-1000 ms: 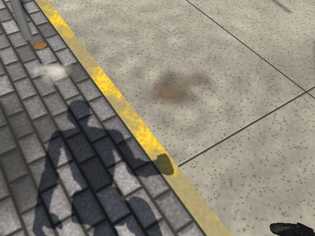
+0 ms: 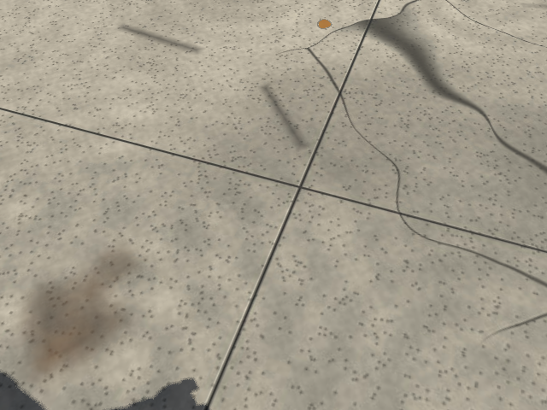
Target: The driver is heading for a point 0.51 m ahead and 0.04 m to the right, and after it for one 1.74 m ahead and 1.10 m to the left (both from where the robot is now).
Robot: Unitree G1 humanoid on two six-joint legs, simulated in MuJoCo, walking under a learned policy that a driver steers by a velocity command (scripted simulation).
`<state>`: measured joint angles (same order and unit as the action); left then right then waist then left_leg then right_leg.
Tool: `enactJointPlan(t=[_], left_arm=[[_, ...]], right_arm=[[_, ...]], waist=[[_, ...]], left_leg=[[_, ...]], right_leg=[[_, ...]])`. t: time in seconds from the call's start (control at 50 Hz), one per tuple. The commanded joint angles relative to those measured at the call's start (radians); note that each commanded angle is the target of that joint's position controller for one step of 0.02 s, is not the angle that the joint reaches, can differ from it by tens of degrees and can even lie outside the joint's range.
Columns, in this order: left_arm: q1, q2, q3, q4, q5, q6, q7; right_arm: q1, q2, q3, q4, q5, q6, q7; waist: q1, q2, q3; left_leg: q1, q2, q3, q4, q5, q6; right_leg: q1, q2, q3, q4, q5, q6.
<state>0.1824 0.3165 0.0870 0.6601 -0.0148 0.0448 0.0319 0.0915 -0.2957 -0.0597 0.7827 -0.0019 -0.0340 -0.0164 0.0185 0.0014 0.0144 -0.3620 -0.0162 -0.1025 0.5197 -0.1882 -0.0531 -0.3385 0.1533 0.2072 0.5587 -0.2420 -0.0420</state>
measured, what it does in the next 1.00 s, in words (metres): walks ahead, turning right: right foot, then left foot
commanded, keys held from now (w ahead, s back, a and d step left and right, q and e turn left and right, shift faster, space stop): e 0.30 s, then w+e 0.06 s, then w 0.46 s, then w+q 0.18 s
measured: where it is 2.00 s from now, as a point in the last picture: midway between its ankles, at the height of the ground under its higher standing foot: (349, 408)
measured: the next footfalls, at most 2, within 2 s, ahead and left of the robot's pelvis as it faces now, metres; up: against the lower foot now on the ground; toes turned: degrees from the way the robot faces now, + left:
right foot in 0.42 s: +0.01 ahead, -0.13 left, +0.00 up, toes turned -16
left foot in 0.92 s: +0.41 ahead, -0.02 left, +0.00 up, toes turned -16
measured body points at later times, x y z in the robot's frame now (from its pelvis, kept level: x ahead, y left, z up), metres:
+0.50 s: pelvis +0.02 -0.04 +0.00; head +0.03 -0.07 +0.45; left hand +0.22 +0.20 -0.08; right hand +0.07 -0.35 -0.12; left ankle +0.05 +0.12 -0.68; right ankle -0.03 -0.12 -0.73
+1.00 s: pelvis +0.26 -0.07 -0.01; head +0.29 -0.08 +0.44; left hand +0.34 +0.20 -0.13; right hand +0.37 -0.37 -0.10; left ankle +0.37 -0.01 -0.73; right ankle +0.01 -0.13 -0.66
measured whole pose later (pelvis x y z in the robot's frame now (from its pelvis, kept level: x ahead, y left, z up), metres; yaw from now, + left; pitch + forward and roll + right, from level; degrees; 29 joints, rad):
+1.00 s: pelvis +0.26 -0.07 -0.01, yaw -16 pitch +2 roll +1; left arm 0.40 0.29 0.05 0.81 -0.01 -0.05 0.02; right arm 0.08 -0.29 -0.05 0.74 0.02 -0.09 0.06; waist 0.04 -0.01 0.04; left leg -0.48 -0.06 0.05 0.58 -0.15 0.07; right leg -0.13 0.00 0.06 0.99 -0.47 -0.01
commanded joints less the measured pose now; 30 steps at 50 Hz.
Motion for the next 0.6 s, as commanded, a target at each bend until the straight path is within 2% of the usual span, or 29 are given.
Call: enactJointPlan(t=[0.02,0.04,0.06,0.08,0.1,0.12,0.16,0.22,0.26,0.3,0.34,0.38,0.4,0.42,0.44,0.46,0.48,0.5,0.52,0.54,0.6], left_arm=[[0.06,0.049,0.009,-0.085,0.002,-0.009,0.003],[0.042,0.126,0.028,-0.094,0.008,-0.02,0.0],[0.06,0.186,0.049,-0.076,0.007,-0.021,-0.004],[0.061,0.186,0.056,-0.054,-0.002,-0.011,-0.002],[0.061,0.166,0.054,-0.045,-0.003,0.002,0.002],[0.051,0.142,0.047,-0.049,-0.005,0.012,0.0],[0.014,0.096,0.032,-0.073,-0.014,0.017,-0.007],[-0.043,0.075,0.02,-0.109,-0.011,0.015,-0.014],[-0.052,0.069,0.015,-0.121,-0.007,0.015,-0.023],[-0.045,0.081,0.019,-0.124,-0.006,0.018,-0.032],[-0.034,0.088,0.022,-0.124,-0.009,0.023,-0.042],[0.036,0.079,0.027,-0.092,-0.008,0.019,-0.052],[0.117,0.087,0.035,-0.053,-0.011,0.014,-0.049],[0.226,0.126,0.049,-0.02,-0.015,0.005,-0.039],[0.259,0.258,0.066,-0.041,0.0,-0.013,-0.036],[0.251,0.215,0.051,-0.047,0.027,-0.05,-0.042],[0.198,0.164,0.031,-0.039,0.027,-0.073,-0.04],[0.157,0.128,0.019,-0.039,0.017,-0.086,-0.035],[0.123,0.112,0.01,-0.039,0.011,-0.088,-0.029],[0.118,0.108,0.005,-0.038,0.014,-0.092,-0.024],[0.159,0.105,0.005,-0.021,0.017,-0.106,-0.016]], right_arm=[[0.017,-0.25,-0.063,-0.064,-0.026,-0.009,-0.008],[0.065,-0.21,-0.06,-0.058,-0.045,-0.003,-0.006],[0.049,-0.163,-0.047,-0.075,-0.033,-0.002,-0.007],[0.017,-0.129,-0.04,-0.082,-0.023,0.002,-0.01],[-0.002,-0.115,-0.036,-0.089,-0.011,0.007,-0.012],[-0.009,-0.114,-0.033,-0.089,-0.005,0.012,-0.015],[0.006,-0.126,-0.037,-0.086,-0.011,0.026,-0.021],[0.031,-0.154,-0.049,-0.085,-0.013,0.038,-0.028],[0.02,-0.177,-0.058,-0.09,-0.008,0.042,-0.023],[0.016,-0.191,-0.064,-0.09,0.0,0.043,-0.015],[0.034,-0.204,-0.07,-0.083,0.015,0.04,-0.006],[0.021,-0.197,-0.067,-0.072,0.035,0.037,0.0],[0.036,-0.151,-0.053,-0.06,0.033,0.033,0.005],[0.028,-0.07,-0.027,-0.062,0.011,0.027,0.018],[-0.042,-0.03,-0.012,-0.136,-0.013,0.013,0.022],[-0.116,-0.113,-0.034,-0.154,0.019,-0.011,0.02],[-0.097,-0.149,-0.047,-0.147,0.04,-0.022,0.027],[-0.059,-0.157,-0.052,-0.116,0.031,-0.028,0.029],[-0.042,-0.158,-0.055,-0.096,0.013,-0.034,0.028],[-0.031,-0.148,-0.054,-0.084,0.006,-0.038,0.031],[-0.032,-0.106,-0.043,-0.069,0.009,-0.046,0.039]], waist=[[0.042,0.19,-0.136],[-0.003,0.285,-0.138],[-0.002,0.191,-0.134],[0.004,0.135,-0.114],[0.007,0.117,-0.098],[0.003,0.122,-0.083],[-0.015,0.156,-0.067],[-0.049,0.19,-0.092],[-0.055,0.199,-0.105],[-0.055,0.208,-0.104],[-0.056,0.198,-0.101],[-0.01,0.173,-0.081],[0.018,0.126,-0.089],[0.053,-0.054,-0.097],[0.061,-0.312,-0.061],[0.104,-0.212,-0.044],[0.06,-0.206,0.022],[0.034,-0.187,0.049],[0.02,-0.172,0.051],[0.011,-0.164,0.053],[0.014,-0.107,0.03]], left_leg=[[0.292,0.335,-0.29,-0.164,0.454,0.183],[0.297,0.45,-0.444,-0.18,0.567,0.327],[0.294,0.431,-0.37,-0.159,0.561,0.334],[0.282,0.358,-0.254,-0.14,0.518,0.285],[0.28,0.31,-0.183,-0.135,0.461,0.248],[0.268,0.293,-0.141,-0.14,0.454,0.243],[0.258,0.255,-0.058,-0.17,0.422,0.245],[0.305,0.282,-0.018,-0.179,0.405,0.265],[0.28,0.299,0.014,-0.183,0.394,0.266],[0.261,0.313,0.035,-0.181,0.366,0.262],[0.234,0.326,0.038,-0.199,0.123,0.244],[0.117,0.307,0.061,-0.175,-0.142,0.203],[0.016,0.269,0.103,-0.097,-0.246,0.167],[-0.153,0.191,0.206,0.163,-0.338,0.09],[-0.492,0.037,0.23,0.458,-0.487,0.026],[-0.516,0.064,0.069,0.575,-0.428,0.042],[-0.528,0.1,0.052,0.579,-0.318,0.062],[-0.511,0.12,0.054,0.559,-0.22,0.067],[-0.488,0.128,0.055,0.523,-0.14,0.06],[-0.451,0.131,0.058,0.494,-0.066,0.053],[-0.426,0.111,0.08,0.4,0.1,0.029]], right_leg=[[-0.127,-0.025,0.027,0.211,-0.251,-0.007],[-0.254,-0.011,-0.049,0.439,-0.446,0.045],[-0.272,-0.062,-0.038,0.578,-0.392,0.072],[-0.278,-0.08,-0.053,0.628,-0.327,0.092],[-0.292,-0.093,-0.064,0.654,-0.279,0.11],[-0.297,-0.103,-0.079,0.665,-0.241,0.123],[-0.279,-0.115,-0.141,0.589,-0.188,0.137],[-0.235,-0.155,-0.175,0.433,-0.171,0.143],[-0.15,-0.173,-0.202,0.327,-0.157,0.13],[-0.084,-0.174,-0.231,0.241,-0.144,0.114],[-0.027,-0.17,-0.259,0.144,-0.118,0.079],[0.131,-0.144,-0.294,-0.023,-0.043,0.021],[0.276,-0.121,-0.289,-0.074,-0.058,-0.01],[0.431,-0.243,-0.09,-0.177,-0.137,-0.065],[0.481,-0.511,0.394,-0.295,-0.287,-0.237],[0.38,-0.545,0.487,-0.385,-0.386,-0.308],[0.347,-0.512,0.4,-0.4,-0.429,-0.269],[0.329,-0.461,0.304,-0.395,-0.382,-0.224],[0.322,-0.423,0.232,-0.397,-0.294,-0.191],[0.306,-0.393,0.171,-0.409,-0.2,-0.172],[0.338,-0.364,0.062,-0.425,0.017,-0.16]])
